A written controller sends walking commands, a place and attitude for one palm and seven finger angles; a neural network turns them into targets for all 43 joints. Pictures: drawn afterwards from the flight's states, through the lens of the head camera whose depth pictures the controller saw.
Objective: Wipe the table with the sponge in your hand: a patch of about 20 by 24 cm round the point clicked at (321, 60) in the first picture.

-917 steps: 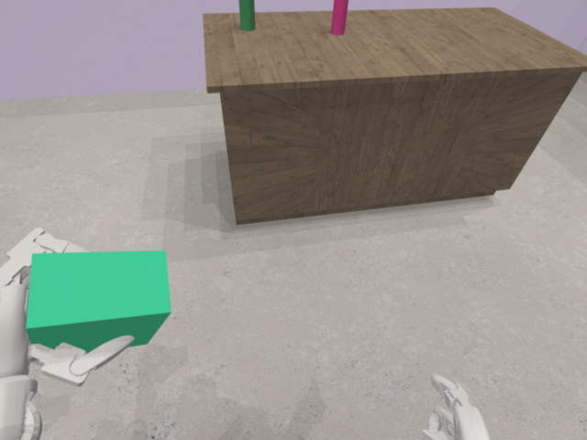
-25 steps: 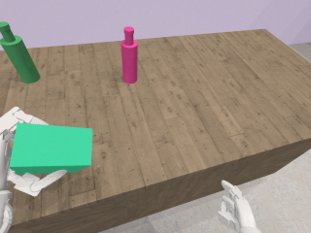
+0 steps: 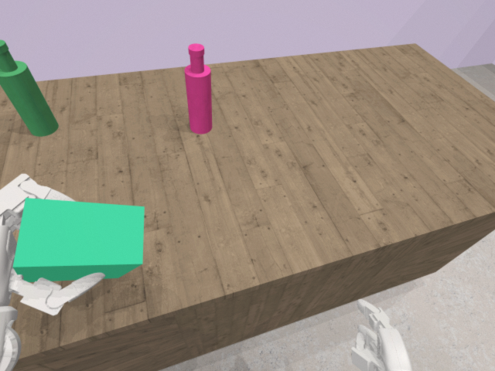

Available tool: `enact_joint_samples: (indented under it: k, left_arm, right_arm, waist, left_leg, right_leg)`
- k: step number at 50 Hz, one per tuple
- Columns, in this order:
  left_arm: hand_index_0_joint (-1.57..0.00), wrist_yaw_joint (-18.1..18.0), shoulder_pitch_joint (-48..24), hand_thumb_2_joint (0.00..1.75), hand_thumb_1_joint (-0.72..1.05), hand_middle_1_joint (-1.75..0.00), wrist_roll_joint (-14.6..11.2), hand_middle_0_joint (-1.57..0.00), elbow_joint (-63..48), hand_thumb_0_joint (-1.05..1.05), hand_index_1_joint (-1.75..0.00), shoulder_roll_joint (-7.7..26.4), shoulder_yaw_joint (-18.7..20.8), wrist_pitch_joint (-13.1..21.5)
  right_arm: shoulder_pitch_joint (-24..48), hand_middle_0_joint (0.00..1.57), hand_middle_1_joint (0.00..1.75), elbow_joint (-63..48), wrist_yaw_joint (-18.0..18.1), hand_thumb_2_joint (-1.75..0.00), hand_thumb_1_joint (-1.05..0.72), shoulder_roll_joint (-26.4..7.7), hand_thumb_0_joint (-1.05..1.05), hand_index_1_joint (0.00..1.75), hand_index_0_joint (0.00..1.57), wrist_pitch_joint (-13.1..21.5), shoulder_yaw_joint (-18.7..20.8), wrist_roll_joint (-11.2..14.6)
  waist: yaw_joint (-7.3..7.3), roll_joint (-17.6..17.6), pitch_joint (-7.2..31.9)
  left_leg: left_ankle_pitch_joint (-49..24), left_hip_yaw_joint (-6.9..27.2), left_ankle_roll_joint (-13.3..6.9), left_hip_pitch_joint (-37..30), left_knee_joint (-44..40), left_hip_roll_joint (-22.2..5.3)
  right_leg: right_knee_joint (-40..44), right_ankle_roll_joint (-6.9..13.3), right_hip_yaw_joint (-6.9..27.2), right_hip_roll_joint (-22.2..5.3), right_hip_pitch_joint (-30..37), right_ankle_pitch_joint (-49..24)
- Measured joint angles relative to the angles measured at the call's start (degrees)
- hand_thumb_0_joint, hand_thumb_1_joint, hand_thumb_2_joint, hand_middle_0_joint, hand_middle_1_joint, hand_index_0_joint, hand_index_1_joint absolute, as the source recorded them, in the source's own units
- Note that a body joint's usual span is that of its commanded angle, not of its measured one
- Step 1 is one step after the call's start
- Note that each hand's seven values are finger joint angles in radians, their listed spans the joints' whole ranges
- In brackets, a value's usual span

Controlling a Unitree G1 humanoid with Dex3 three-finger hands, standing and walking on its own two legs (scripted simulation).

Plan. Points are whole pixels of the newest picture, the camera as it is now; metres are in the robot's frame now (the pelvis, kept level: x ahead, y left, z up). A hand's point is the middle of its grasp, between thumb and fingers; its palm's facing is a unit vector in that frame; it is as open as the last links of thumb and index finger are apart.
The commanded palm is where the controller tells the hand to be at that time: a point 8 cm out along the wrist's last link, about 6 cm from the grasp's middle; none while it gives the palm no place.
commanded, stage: shuffle to correct the standing spot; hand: left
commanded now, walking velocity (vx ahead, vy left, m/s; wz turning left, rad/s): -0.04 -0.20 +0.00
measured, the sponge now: (97, 246) +0.23 +0.22 +0.13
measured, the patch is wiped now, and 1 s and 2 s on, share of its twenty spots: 0.00 0.00 0.00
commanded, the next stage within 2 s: come to a stop and stand still in 0.40 s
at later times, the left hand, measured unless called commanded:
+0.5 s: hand (124, 249) +0.22 +0.18 +0.15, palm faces +0.30 -0.87 -0.40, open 10.7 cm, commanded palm +0.16 +0.22 +0.17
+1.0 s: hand (104, 242) +0.23 +0.20 +0.15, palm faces +0.35 -0.86 -0.38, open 10.7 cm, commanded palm +0.17 +0.24 +0.17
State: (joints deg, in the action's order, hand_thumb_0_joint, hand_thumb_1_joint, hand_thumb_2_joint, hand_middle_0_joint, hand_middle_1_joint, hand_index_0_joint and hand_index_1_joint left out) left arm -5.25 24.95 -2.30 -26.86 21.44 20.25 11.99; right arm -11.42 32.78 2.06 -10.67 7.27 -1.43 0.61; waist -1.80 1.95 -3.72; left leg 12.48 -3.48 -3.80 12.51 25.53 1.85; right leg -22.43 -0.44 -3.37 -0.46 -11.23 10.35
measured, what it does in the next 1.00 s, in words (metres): stands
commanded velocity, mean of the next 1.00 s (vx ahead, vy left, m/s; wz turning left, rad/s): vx -0.02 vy -0.08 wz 0.00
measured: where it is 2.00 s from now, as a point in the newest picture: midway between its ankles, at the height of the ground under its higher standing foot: outside the picture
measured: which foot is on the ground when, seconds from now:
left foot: down 0.00-1.00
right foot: down 0.00-1.00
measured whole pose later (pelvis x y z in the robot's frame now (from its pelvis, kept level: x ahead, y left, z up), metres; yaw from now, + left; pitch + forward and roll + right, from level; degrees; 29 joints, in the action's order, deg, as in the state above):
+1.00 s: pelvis +0.01 -0.04 +0.00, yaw +0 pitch +0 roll -1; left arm -6.2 26.4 -3.3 -27.5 20.7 18.4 7.6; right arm -9.6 33.1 2.8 -11.6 5.8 -1.4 1.0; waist -1.2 0.1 -2.9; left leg 12.8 -2.3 -0.8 12.1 25.1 -1.2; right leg -20.7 2.7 -4.2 2.8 -10.3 10.3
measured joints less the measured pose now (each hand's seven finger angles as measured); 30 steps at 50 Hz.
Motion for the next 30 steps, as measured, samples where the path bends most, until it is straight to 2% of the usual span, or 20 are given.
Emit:
enact_joint_samples:
  k: [4, 13, 23, 30]
  left_arm:
    - [-0.69, 0.1, -1.82, 1.03, -0.55, -1.32, -0.17, -0.67, 0.43, -0.01, -1.32, -0.23, 0.23, -0.74]
    - [-0.69, 1.12, -0.13, 1.03, -0.55, -1.32, -1.05, -0.67, -2.25, -0.01, -1.31, 0.36, 0.22, -1.18]
    - [-0.69, 1.27, 1.37, 1.03, -0.55, -1.32, -2.3, -0.67, -2.54, -0.01, -1.31, 0.64, 0.7, -2.63]
    - [-0.69, 0.5, 2.48, 1.03, -0.55, -1.32, -2.47, -0.67, -3.36, -0.01, -1.31, 0.58, 0.24, -3.03]
  right_arm:
    - [0.74, 0.21, 0.3, -0.77, -0.38, -0.9, -0.9, 0.54, 0.02, 0.3, 0.2, -0.11, 0.2, 0.08]
    - [0.85, 0.21, 0.3, -2.08, -1.02, -0.9, -0.9, 1.17, 0.02, 0.3, 0.2, -0.36, 0.06, -0.19]
    - [0.06, 0.21, 0.3, -0.82, 0.28, -0.9, -0.9, -0.93, 0.02, 0.3, 0.2, -0.48, 1.51, -0.16]
    - [-0.07, 0.21, 0.3, -0.13, 0.77, -0.9, -0.9, -2.02, 0.02, 0.3, 0.2, -0.7, 2.24, 0.28]
  waist:
    - [-0.31, 0.31, -0.53]
    - [0.91, 0.02, -0.51]
    - [0.93, -1.04, 0.01]
    - [2.06, -1.61, 0.75]
  left_leg:
    - [0.27, -0.65, 0.41, 0.32, 0.73, -0.52]
    - [0.93, -0.04, 2.27, 2.14, 2.77, -2.86]
    - [1.33, 0.78, 4.42, 4.1, 4.21, -5.23]
    - [1.96, 1.41, 4.87, 4.73, 5.1, -6.17]
  right_leg:
    - [-1.7, 0.45, 0.64, 0.43, -1.03, 0.57]
    - [-2.02, 2.39, 0.03, 2.7, -2.17, 0.44]
    - [-2.2, 4.7, -0.71, 5.03, -3.63, 0.4]
    - [-2.34, 5.57, -1.26, 6.01, -3.84, 0.83]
